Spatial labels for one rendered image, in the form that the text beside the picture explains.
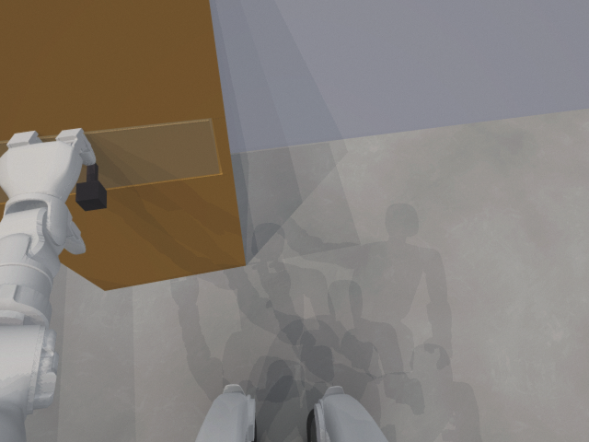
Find robot thigh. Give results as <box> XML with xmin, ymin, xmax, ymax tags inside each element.
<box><xmin>195</xmin><ymin>392</ymin><xmax>255</xmax><ymax>442</ymax></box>
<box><xmin>314</xmin><ymin>394</ymin><xmax>388</xmax><ymax>442</ymax></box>

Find left robot upper arm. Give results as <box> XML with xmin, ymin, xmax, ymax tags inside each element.
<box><xmin>0</xmin><ymin>325</ymin><xmax>59</xmax><ymax>442</ymax></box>

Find cabinet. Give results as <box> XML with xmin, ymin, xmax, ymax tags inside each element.
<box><xmin>0</xmin><ymin>0</ymin><xmax>246</xmax><ymax>291</ymax></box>

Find robot left hand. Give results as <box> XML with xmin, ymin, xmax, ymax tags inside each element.
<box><xmin>0</xmin><ymin>128</ymin><xmax>96</xmax><ymax>255</ymax></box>

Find handle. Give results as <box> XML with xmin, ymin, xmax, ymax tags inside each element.
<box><xmin>75</xmin><ymin>163</ymin><xmax>107</xmax><ymax>211</ymax></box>

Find drawer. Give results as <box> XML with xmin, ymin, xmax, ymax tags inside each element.
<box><xmin>0</xmin><ymin>118</ymin><xmax>220</xmax><ymax>203</ymax></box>

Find robot left thigh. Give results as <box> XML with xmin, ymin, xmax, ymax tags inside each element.
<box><xmin>195</xmin><ymin>392</ymin><xmax>255</xmax><ymax>442</ymax></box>

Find robot right thigh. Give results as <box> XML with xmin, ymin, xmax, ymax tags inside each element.
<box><xmin>314</xmin><ymin>394</ymin><xmax>388</xmax><ymax>442</ymax></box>

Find left robot forearm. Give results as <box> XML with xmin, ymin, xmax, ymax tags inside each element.
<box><xmin>0</xmin><ymin>193</ymin><xmax>68</xmax><ymax>330</ymax></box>

